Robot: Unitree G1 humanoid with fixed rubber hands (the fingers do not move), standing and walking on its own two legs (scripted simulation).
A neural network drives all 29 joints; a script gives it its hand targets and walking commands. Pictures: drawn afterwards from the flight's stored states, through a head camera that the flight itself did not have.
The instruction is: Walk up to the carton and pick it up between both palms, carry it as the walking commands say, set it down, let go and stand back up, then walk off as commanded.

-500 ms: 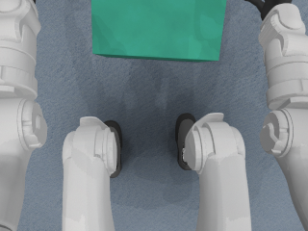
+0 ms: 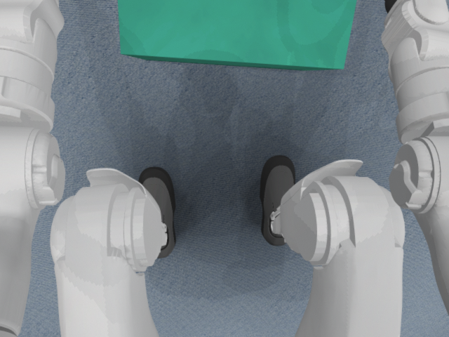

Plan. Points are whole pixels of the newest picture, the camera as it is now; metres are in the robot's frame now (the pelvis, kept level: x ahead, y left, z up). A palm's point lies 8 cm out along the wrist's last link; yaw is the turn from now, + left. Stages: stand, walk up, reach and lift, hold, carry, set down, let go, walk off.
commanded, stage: reach and lift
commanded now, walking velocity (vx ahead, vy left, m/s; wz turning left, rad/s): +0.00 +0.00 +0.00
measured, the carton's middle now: out of the picture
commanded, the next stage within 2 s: none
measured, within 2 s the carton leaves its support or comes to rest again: leaves its support in 1.60 s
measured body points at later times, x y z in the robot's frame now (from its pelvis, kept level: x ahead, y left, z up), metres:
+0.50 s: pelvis -0.01 +0.00 +0.00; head +0.37 +0.00 +0.23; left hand +0.56 +0.18 -0.19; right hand +0.54 -0.23 -0.19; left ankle +0.10 +0.13 -0.31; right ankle +0.12 -0.13 -0.31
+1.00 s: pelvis -0.01 +0.00 +0.01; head +0.37 +0.00 +0.23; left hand +0.56 +0.16 -0.19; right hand +0.54 -0.23 -0.19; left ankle +0.10 +0.13 -0.31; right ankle +0.12 -0.13 -0.31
